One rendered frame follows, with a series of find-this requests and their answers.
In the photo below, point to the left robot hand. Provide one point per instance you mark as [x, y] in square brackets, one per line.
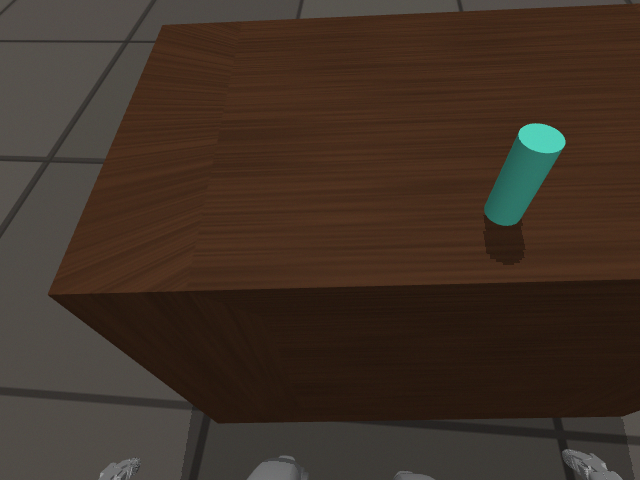
[121, 471]

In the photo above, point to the right robot hand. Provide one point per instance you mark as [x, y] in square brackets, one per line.
[590, 467]

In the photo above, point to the can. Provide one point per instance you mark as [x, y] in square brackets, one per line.
[533, 153]

